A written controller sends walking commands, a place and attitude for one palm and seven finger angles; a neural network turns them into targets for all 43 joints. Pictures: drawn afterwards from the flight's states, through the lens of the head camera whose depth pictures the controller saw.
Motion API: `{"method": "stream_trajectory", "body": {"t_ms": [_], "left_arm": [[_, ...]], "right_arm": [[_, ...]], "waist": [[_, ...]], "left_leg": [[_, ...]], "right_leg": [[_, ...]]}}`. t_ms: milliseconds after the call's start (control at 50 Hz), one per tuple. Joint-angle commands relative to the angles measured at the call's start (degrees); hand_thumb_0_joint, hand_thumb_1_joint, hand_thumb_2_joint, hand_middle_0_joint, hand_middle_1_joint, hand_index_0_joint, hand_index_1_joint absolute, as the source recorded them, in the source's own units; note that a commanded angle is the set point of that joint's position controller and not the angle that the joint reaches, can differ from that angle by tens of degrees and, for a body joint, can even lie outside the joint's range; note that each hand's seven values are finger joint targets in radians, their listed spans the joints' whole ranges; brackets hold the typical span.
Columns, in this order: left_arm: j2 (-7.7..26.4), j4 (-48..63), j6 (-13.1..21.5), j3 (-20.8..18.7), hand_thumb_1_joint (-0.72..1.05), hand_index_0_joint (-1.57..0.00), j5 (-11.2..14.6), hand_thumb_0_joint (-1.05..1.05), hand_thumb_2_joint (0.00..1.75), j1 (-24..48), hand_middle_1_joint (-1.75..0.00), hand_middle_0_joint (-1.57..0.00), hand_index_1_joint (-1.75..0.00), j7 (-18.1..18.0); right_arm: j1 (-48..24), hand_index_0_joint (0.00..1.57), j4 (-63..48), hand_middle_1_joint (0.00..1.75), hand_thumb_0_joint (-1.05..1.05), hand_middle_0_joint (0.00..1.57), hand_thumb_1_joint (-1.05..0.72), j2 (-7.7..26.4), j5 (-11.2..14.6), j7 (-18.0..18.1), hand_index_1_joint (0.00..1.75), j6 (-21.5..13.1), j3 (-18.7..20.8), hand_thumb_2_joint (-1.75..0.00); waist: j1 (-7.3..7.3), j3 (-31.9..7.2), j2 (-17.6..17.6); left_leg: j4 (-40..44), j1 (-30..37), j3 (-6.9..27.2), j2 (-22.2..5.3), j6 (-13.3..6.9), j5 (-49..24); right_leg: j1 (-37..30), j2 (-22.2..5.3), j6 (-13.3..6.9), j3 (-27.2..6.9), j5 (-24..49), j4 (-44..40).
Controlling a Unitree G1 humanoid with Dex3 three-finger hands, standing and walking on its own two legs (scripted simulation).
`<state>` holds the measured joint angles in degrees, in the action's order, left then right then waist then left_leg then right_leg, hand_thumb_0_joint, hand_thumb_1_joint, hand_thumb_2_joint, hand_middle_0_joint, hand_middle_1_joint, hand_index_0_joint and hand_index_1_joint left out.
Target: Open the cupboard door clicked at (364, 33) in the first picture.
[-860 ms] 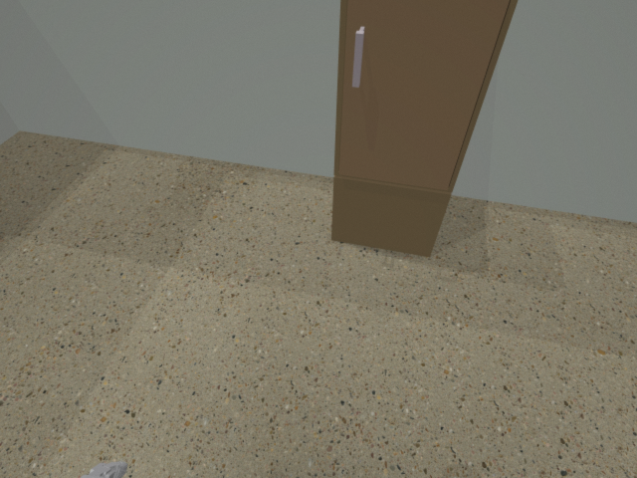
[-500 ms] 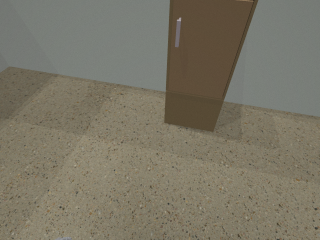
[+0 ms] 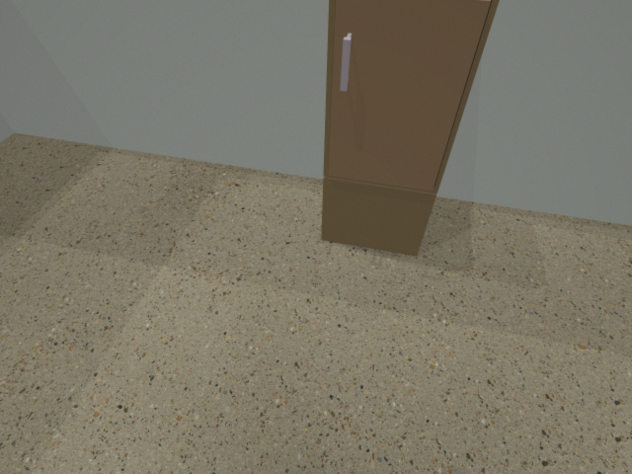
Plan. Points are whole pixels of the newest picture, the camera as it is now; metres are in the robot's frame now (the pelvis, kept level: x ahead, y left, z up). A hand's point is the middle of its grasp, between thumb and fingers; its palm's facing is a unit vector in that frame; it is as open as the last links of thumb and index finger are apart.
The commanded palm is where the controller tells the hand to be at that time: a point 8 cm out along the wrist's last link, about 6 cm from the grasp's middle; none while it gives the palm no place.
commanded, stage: look at it before walking up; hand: left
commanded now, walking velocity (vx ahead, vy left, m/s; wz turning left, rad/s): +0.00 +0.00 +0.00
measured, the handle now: (346, 62) +1.13 -0.02 +0.03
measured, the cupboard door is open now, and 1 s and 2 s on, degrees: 0 0 0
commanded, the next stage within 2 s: walk to a spot facing it in 0.58 s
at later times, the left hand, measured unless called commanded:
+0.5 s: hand out of the picture +0.07 +0.25 -0.16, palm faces -0.03 -0.94 -0.34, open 7.4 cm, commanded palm none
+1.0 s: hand out of the picture +0.06 +0.19 -0.18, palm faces -0.07 -0.97 -0.23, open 7.4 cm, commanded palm none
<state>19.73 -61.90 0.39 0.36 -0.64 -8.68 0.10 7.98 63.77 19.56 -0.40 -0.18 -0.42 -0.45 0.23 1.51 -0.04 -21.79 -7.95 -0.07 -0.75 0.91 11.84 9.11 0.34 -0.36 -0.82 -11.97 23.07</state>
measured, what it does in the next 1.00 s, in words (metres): shifts its weight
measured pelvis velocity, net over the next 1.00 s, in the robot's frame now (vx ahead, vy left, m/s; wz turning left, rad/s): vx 0.06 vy -0.01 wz -0.10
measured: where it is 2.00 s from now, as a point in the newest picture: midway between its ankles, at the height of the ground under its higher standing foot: (323, 466)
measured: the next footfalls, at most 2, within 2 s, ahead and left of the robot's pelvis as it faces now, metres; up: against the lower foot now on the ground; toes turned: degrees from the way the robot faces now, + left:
left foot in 1.34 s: +0.36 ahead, +0.09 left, +0.00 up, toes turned -11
right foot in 1.72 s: +0.32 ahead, -0.14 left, +0.00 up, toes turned -28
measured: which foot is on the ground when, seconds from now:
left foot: down 0.00-1.00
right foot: down 0.00-1.00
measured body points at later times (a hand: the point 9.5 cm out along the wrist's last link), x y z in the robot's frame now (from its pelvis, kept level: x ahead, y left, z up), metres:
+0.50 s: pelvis +0.00 +0.00 +0.00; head +0.00 +0.00 +0.45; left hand +0.07 +0.30 -0.13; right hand +0.08 -0.29 -0.13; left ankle +0.00 +0.13 -0.74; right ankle +0.01 -0.11 -0.74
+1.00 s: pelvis +0.06 -0.01 -0.02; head +0.06 -0.02 +0.43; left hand +0.06 +0.24 -0.17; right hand +0.05 -0.27 -0.18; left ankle +0.00 +0.13 -0.74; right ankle +0.01 -0.12 -0.74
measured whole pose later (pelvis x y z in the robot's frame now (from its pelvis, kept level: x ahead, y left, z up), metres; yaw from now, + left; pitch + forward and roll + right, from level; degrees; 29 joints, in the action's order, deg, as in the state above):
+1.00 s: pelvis +0.06 -0.01 -0.02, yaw -6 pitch +0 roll +0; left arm 12.5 -60.8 -0.1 -1.5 -1.6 -20.2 1.7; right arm 16.5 61.8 13.8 -0.9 -0.2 -0.9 0.9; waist -0.6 -0.3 -1.2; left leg -33.9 -9.2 -4.6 -4.1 1.9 24.1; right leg 13.1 2.3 -1.5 -2.6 -22.0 36.0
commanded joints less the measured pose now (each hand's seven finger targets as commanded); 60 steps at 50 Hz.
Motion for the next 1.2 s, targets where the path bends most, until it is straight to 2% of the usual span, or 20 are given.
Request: {"method": "stream_trajectory", "body": {"t_ms": [0, 140, 660, 680, 700, 720, 740, 780, 820, 880, 920, 940, 960, 980, 1000, 1020, 1040, 1060, 1140, 1180], "left_arm": [[11.6, 3.6, 1.3, -2.3, 0.9, -0.2, 0.1, 0.0, 0.9, 2.8, -0.3, -0.2, -0.3, -0.8], [11.4, 3.6, 1.2, -2.3, 0.9, -0.2, -0.1, 0.0, 0.9, 2.8, -0.3, -0.2, -0.3, -0.8], [11.6, 3.0, 1.4, -2.3, 0.9, -0.2, 0.0, 0.0, 0.9, 2.5, -0.3, -0.2, -0.3, -0.8], [7.7, 2.0, 1.0, -1.4, 0.9, -0.2, 0.1, 0.0, 0.9, 0.6, -0.3, -0.2, -0.3, -0.9], [4.5, 1.2, 0.2, -0.8, 0.9, -0.2, 0.0, 0.0, 0.9, -1.6, -0.3, -0.2, -0.3, -1.0], [4.2, 1.1, -0.3, -0.9, 0.9, -0.2, -0.2, 0.0, 0.9, -3.1, -0.3, -0.2, -0.3, -0.8], [4.6, 1.4, -0.7, -1.2, 0.9, -0.2, -0.4, 0.0, 0.9, -3.1, -0.3, -0.2, -0.3, -0.4], [4.7, 2.6, -1.2, -1.9, 0.9, -0.2, -0.7, 0.0, 0.9, -4.2, -0.3, -0.2, -0.3, 0.3], [3.9, 4.0, -0.9, -2.6, 0.9, -0.2, -0.8, 0.0, 0.9, -5.9, -0.3, -0.2, -0.3, 0.8], [0.5, 5.4, 0.2, -3.1, 0.9, -0.2, -0.8, 0.0, 0.9, -8.4, -0.3, -0.2, -0.3, 1.3], [-1.3, 5.7, 0.9, -3.2, 0.9, -0.2, -0.8, 0.0, 0.9, -9.7, -0.3, -0.2, -0.3, 1.5], [-1.7, 5.2, 1.3, -3.5, 0.9, -0.2, -0.8, 0.0, 0.9, -11.7, -0.3, -0.2, -0.3, 1.4], [-0.8, 3.9, 1.8, -4.0, 0.9, -0.2, -1.0, 0.0, 0.9, -15.7, -0.3, -0.2, -0.3, 1.2], [2.9, 1.7, 2.4, -5.0, 0.9, -0.2, -1.2, 0.0, 0.9, -21.5, -0.3, -0.2, -0.3, 0.4], [5.2, -0.1, 3.0, -5.5, 0.9, -0.2, -0.6, 0.0, 0.9, -28.3, -0.3, -0.2, -0.3, -0.5], [3.9, -0.9, 3.1, -5.2, 0.9, -0.2, -0.7, 0.0, 0.9, -30.6, -0.3, -0.2, -0.3, -1.3], [2.8, -0.8, 3.0, -5.0, 0.9, -0.2, -0.9, 0.0, 0.9, -29.8, -0.3, -0.2, -0.3, -1.7], [1.8, -0.3, 3.2, -4.9, 0.9, -0.2, -1.3, 0.0, 0.9, -27.9, -0.3, -0.2, -0.3, -2.0], [-0.7, 1.1, 3.6, -4.3, 0.9, -0.2, -1.3, 0.0, 0.9, -20.7, -0.3, -0.2, -0.3, -1.8], [-1.1, 1.1, 3.6, -4.3, 0.9, -0.2, -1.1, 0.0, 0.9, -19.2, -0.3, -0.2, -0.3, -1.7]], "right_arm": [[-3.2, 0.2, -3.6, 0.3, 0.0, 0.2, -0.9, 11.5, -0.2, 0.8, 0.3, -1.5, 2.5, -0.9], [-2.9, 0.2, -3.5, 0.3, 0.0, 0.2, -0.9, 11.4, -0.1, 0.8, 0.3, -1.5, 2.6, -0.9], [-3.7, 0.2, -3.5, 0.3, 0.0, 0.2, -0.9, 11.8, 0.0, 1.0, 0.3, -1.7, 2.5, -0.9], [-2.3, 0.2, -2.6, 0.3, 0.0, 0.2, -0.9, 7.9, -0.2, 0.8, 0.3, -1.3, 1.5, -0.9], [-0.3, 0.2, -2.0, 0.3, 0.0, 0.2, -0.9, 4.6, -0.5, 0.7, 0.3, -0.7, 0.9, -0.9], [1.2, 0.2, -1.8, 0.3, 0.0, 0.2, -0.9, 4.2, -0.6, 0.6, 0.3, -0.3, 0.9, -0.9], [1.7, 0.2, -1.9, 0.3, 0.0, 0.2, -0.9, 4.7, -0.8, 0.5, 0.3, 0.0, 1.3, -0.9], [2.4, 0.2, -2.8, 0.3, 0.0, 0.2, -0.9, 5.7, -1.1, 0.4, 0.3, 0.2, 2.0, -0.9], [3.9, 0.2, -3.7, 0.3, 0.0, 0.2, -0.9, 6.5, -1.0, 0.5, 0.3, 0.0, 2.8, -0.9], [7.2, 0.2, -4.5, 0.3, 0.0, 0.2, -0.9, 7.1, -0.8, 0.8, 0.3, -1.0, 3.9, -0.9], [7.6, 0.2, -5.0, 0.3, 0.0, 0.2, -0.9, 6.6, -0.6, 0.8, 0.3, -1.6, 4.5, -0.9], [7.2, 0.2, -5.2, 0.3, 0.0, 0.2, -0.9, 5.4, -0.6, 0.9, 0.3, -1.8, 4.4, -0.9], [6.1, 0.2, -6.0, 0.3, 0.0, 0.2, -0.9, 3.7, -0.6, 0.9, 0.3, -1.9, 4.2, -0.9], [2.8, 0.2, -8.0, 0.3, 0.0, 0.2, -0.9, 0.2, -0.3, 0.7, 0.3, -2.4, 3.6, -0.9], [-3.8, 0.2, -11.2, 0.3, 0.0, 0.2, -0.9, -1.0, -0.6, 0.5, 0.3, -2.8, 3.1, -0.9], [-6.6, 0.2, -12.1, 0.3, 0.0, 0.2, -0.9, -1.0, -0.9, 0.6, 0.3, -3.3, 3.0, -0.9], [-6.7, 0.2, -12.1, 0.3, 0.0, 0.2, -0.9, -2.0, -0.7, 0.6, 0.3, -3.6, 3.1, -0.9], [-5.9, 0.2, -11.7, 0.3, 0.0, 0.2, -0.9, -2.5, -0.7, 0.4, 0.3, -3.6, 3.2, -0.9], [-4.2, 0.2, -11.6, 0.3, 0.0, 0.2, -0.9, -5.3, -0.2, -0.7, 0.3, -2.3, 3.5, -0.9], [-4.3, 0.2, -12.0, 0.3, 0.0, 0.2, -0.9, -6.2, 0.0, -1.2, 0.3, -2.2, 3.5, -0.9]], "waist": [[-0.25, -2.5, 0.6], [-0.27, -1.9, 0.8], [-0.27, -4.0, 0.2], [-0.25, -4.9, 0.5], [-0.27, -3.9, 0.6], [-0.37, -2.8, 1.0], [-0.26, 0.6, 0.4], [-0.35, 5.7, -0.5], [-0.41, 6.6, -2.1], [-0.02, 4.8, -6.3], [-0.73, 3.6, -8.8], [-1.85, 3.8, -6.7], [-3.59, 2.8, -0.4], [-5.66, 2.7, 13.7], [-8.87, 4.7, 20.1], [-9.07, 4.4, 12.6], [-7.81, 4.0, 6.9], [-6.36, 2.3, 4.0], [-1.86, 4.6, 6.4], [-1.04, 6.1, 8.1]], "left_leg": [[3.5, 0.0, 5.1, -5.8, -2.3, -4.8], [4.2, -0.7, 5.5, -5.8, -2.4, -3.1], [3.9, 2.1, 5.1, -6.2, -2.3, -9.2], [3.4, 2.8, 4.0, -6.3, -1.7, -6.6], [2.7, 2.6, 3.0, -5.8, -1.0, -1.0], [2.1, 1.7, 2.5, -5.7, -1.1, 5.7], [2.7, -0.8, 2.5, -5.6, -1.3, 12.8], [3.7, -4.4, 3.4, -6.4, -2.2, 22.4], [3.6, -4.6, 5.6, -8.5, -3.9, 25.6], [4.9, -1.1, 9.8, -13.5, -7.0, 24.2], [2.2, 0.0, 9.1, -15.7, -8.2, 17.0], [-2.9, -2.6, 6.1, -14.1, -7.2, 11.5], [-11.8, -8.6, 0.8, -10.2, -4.6, 8.1], [-27.5, -23.0, -7.6, -3.5, -0.9, 10.8], [-38.2, -34.8, -6.7, -1.1, 0.2, 23.3], [-43.3, -39.4, -2.7, -2.8, 0.3, 22.7], [-45.4, -41.3, -1.6, -4.1, 0.4, 20.1], [-43.5, -40.4, -1.0, -5.4, 0.4, 19.0], [-34.0, -29.5, -2.8, -5.3, 1.2, 9.3], [-27.2, -22.6, -4.9, -3.9, 1.1, 3.5]], "right_leg": [[0.6, -7.1, -1.7, -6.5, 4.2, -4.9], [1.1, -6.9, -1.5, -6.4, 1.7, -5.3], [-1.0, -7.2, -1.4, -5.7, 9.9, -4.5], [-0.9, -7.1, -1.0, -5.7, 7.4, -4.7], [0.5, -6.4, -0.7, -6.1, 0.7, -4.4], [2.3, -5.9, -1.0, -7.0, -6.8, -4.6], [5.0, -5.1, -1.5, -7.9, -13.6, -4.6], [9.9, -3.5, -2.1, -8.5, -20.6, -3.1], [12.5, -1.7, -2.7, -7.8, -20.8, 1.3], [15.4, 1.2, -2.4, -3.0, -14.1, 11.4], [14.2, 1.0, -1.9, 1.1, -10.6, 12.7], [10.1, 0.5, -2.3, 0.4, -8.7, 9.9], [2.5, -2.1, -4.1, -5.2, -4.9, 5.3], [-8.4, -10.8, -8.3, -21.5, 1.8, -1.2], [-13.9, -18.5, -13.5, -35.6, 14.8, -6.6], [-17.3, -20.0, -16.9, -37.1, 25.5, -4.7], [-19.7, -19.2, -17.5, -33.2, 27.8, -2.4], [-19.3, -18.1, -16.1, -29.0, 24.5, -1.6], [-3.2, -13.7, -12.2, -20.0, 14.7, -7.8], [2.8, -10.7, -9.7, -15.9, 14.6, -9.0]]}}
